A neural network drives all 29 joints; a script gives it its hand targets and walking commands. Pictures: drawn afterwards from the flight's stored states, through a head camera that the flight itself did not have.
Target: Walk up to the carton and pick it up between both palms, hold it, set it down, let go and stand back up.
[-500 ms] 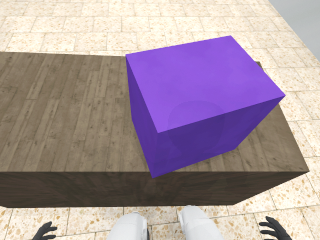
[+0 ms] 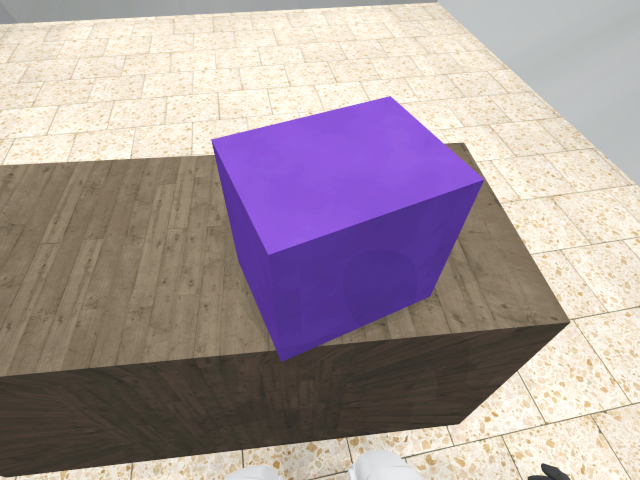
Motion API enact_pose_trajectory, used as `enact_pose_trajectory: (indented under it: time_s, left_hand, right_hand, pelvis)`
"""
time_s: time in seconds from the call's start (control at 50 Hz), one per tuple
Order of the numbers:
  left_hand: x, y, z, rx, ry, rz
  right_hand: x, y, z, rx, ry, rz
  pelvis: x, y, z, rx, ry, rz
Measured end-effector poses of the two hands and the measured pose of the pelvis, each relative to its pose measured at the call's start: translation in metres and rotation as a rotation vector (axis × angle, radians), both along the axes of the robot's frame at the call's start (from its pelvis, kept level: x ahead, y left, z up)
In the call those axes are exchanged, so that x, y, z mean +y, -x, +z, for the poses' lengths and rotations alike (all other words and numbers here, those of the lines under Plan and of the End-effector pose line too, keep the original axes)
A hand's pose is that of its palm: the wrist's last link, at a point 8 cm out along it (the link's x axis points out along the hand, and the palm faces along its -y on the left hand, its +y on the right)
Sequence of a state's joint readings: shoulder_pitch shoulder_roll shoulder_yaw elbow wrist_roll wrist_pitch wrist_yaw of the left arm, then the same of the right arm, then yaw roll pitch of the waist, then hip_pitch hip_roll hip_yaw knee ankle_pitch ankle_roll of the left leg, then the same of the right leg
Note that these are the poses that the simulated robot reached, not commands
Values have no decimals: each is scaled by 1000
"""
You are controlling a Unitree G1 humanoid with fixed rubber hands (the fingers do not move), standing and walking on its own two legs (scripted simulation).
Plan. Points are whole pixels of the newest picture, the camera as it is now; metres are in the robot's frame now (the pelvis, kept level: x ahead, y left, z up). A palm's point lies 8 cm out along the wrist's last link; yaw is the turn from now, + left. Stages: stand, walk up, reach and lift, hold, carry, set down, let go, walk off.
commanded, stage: walk up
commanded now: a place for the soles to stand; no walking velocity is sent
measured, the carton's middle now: (335, 229) +0.45 -0.03 +0.02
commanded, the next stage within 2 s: reach and lift in 2.00 s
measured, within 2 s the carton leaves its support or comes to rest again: neither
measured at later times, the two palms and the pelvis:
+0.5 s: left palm out of the picture +0.04 +0.26 -0.09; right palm out of the picture +0.06 -0.35 -0.12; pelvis +0.00 -0.05 +0.00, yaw +3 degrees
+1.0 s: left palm out of the picture +0.09 +0.28 -0.11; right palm (571, 460) +0.14 -0.33 -0.09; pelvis +0.03 -0.02 -0.01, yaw +4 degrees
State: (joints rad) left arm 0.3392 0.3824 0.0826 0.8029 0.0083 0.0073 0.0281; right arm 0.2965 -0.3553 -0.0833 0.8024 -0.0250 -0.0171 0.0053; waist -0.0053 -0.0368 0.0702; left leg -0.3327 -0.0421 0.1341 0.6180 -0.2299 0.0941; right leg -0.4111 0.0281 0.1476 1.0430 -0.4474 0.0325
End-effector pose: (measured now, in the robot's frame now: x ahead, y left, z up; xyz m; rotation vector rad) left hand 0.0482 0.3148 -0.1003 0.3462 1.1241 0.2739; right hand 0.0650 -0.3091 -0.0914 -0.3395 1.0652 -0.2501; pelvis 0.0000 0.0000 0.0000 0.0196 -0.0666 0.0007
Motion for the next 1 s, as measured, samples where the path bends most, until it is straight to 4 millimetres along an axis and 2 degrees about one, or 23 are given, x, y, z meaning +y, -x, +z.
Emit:
enact_pose_trajectory:
  time_s: [0.14, 0.2, 0.26, 0.34, 0.46, 0.56, 0.64, 0.78, 0.88, 1.0]
  left_hand:
    - [-33, 23, 5, 10, -50, 4]
    - [-49, 33, 7, 10, -52, 12]
    - [-61, 31, 12, 14, -52, -6]
    - [-67, 19, 17, -14, -53, -15]
    - [-63, 11, 13, -19, -39, -11]
    - [-51, 9, 0, -11, -4, 8]
    - [-40, 3, -13, -2, 39, 12]
    - [-29, -24, -16, -17, 67, -6]
    - [-30, -37, -15, -25, 64, -11]
    - [-39, -40, -13, -29, 50, -19]
  right_hand:
    - [-29, -17, -23, -76, -64, 17]
    - [-38, -24, -26, -85, -80, 31]
    - [-45, -24, -26, -83, -96, 33]
    - [-50, -14, -27, -36, -102, 38]
    - [-48, 0, -28, 29, -79, 29]
    - [-37, -3, -22, 63, -41, 42]
    - [-24, -14, -11, 43, 1, 58]
    - [-11, -39, 4, 2, 44, 70]
    - [-10, -58, 4, -24, 42, 81]
    - [-16, -78, 1, -70, 25, 94]
  pelvis:
    - [-37, 6, -12, -26, -47, 3]
    - [-50, 7, -11, -31, -52, 20]
    - [-58, 9, -8, -25, -63, 19]
    - [-63, 8, -5, -10, -63, 30]
    - [-58, 2, -4, 4, -48, 41]
    - [-44, -5, -7, 18, -15, 62]
    - [-28, -12, -8, 27, 6, 68]
    - [-12, -24, -4, 45, 27, 66]
    - [-14, -30, -4, 53, 24, 66]
    - [-25, -30, -6, 52, 17, 61]
